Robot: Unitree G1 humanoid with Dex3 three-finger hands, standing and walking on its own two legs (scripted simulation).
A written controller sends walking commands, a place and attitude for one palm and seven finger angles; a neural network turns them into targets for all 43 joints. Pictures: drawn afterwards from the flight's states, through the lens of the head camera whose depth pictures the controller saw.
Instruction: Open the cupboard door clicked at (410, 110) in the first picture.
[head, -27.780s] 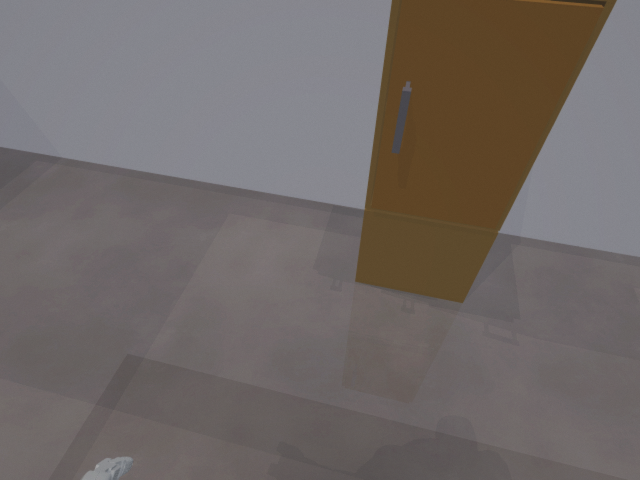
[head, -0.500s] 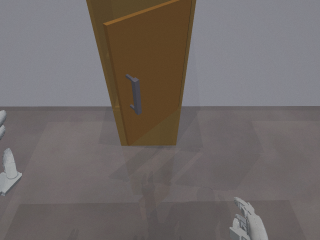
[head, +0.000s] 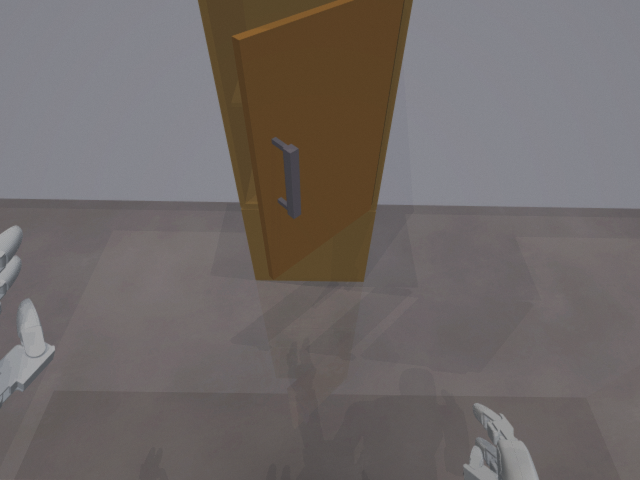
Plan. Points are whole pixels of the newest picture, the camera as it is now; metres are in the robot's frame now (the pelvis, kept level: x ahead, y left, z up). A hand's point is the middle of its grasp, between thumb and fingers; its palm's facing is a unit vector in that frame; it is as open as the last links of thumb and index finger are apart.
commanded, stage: let the arm hang, fingers relaxed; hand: left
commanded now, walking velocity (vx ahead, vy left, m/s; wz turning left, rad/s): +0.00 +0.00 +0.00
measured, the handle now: (286, 179) +0.63 +0.11 -0.02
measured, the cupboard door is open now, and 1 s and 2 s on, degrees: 44 44 44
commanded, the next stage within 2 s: look to check the result in 1.20 s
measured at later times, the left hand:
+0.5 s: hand out of the picture +0.01 +0.17 -0.18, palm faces +0.03 -0.98 -0.19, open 7.0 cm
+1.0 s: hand out of the picture +0.02 +0.16 -0.17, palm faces +0.05 -0.98 -0.21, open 7.4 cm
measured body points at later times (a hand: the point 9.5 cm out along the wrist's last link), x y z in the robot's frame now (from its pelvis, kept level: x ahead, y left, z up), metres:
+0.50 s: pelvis -0.01 -0.02 -0.01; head +0.03 +0.00 +0.44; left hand +0.01 +0.22 -0.17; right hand +0.03 -0.27 -0.15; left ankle +0.04 +0.10 -0.74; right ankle +0.00 -0.12 -0.74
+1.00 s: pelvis +0.01 -0.02 +0.00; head +0.01 -0.03 +0.45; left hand +0.02 +0.21 -0.16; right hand +0.01 -0.24 -0.17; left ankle +0.04 +0.10 -0.74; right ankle +0.00 -0.12 -0.74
